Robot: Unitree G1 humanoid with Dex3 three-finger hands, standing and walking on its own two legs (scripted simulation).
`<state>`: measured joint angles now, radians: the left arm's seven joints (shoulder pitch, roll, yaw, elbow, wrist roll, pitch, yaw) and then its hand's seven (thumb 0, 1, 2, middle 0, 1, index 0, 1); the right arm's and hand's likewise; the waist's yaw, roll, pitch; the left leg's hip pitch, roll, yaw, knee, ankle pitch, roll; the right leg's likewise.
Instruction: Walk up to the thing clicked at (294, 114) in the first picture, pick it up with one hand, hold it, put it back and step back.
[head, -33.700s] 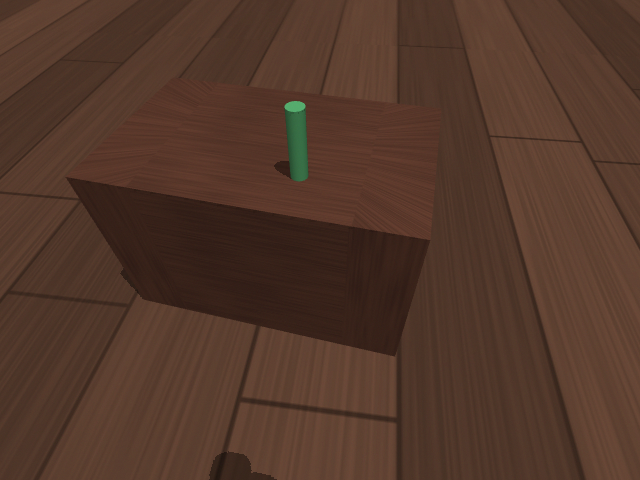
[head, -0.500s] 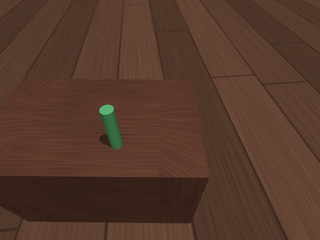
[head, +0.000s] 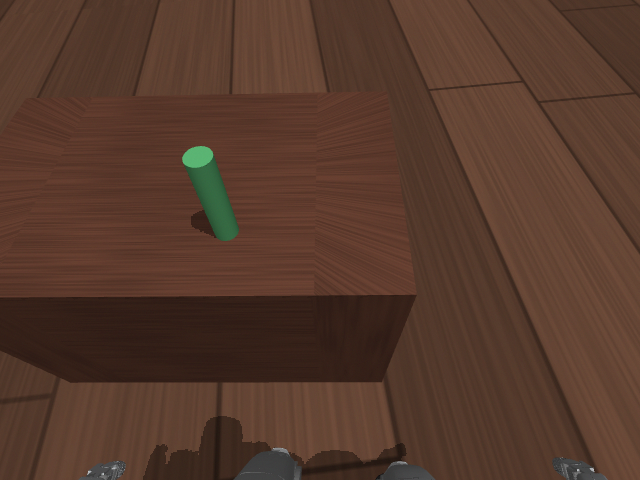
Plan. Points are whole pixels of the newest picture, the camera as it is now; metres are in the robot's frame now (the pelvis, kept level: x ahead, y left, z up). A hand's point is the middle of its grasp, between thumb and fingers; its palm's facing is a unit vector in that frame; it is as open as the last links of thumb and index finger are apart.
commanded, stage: step back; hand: left
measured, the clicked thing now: (214, 198) +0.56 +0.23 -0.06
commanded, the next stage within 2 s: none
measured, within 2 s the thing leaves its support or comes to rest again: neither
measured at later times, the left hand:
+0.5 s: hand out of the picture +0.04 +0.29 -0.15, palm faces -0.10 -0.92 -0.37, open 7.4 cm
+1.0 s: hand out of the picture -0.07 +0.31 -0.15, palm faces -0.02 -0.93 -0.36, open 7.4 cm
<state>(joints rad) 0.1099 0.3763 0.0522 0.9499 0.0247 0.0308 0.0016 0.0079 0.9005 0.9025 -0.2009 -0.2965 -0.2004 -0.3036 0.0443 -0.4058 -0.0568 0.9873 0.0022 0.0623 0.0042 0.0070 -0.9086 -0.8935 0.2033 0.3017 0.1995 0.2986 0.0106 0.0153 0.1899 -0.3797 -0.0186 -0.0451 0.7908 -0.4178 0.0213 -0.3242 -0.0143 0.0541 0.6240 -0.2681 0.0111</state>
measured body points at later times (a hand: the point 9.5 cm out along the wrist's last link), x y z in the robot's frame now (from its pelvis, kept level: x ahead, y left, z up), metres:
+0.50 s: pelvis -0.09 +0.03 +0.00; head +0.00 +0.04 +0.44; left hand +0.04 +0.34 -0.13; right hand -0.02 -0.29 -0.12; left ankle -0.08 +0.13 -0.73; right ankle -0.10 -0.09 -0.71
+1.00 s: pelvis -0.21 +0.05 +0.00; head -0.15 +0.07 +0.44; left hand -0.07 +0.36 -0.12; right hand -0.13 -0.26 -0.11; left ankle -0.19 +0.16 -0.73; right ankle -0.15 -0.08 -0.69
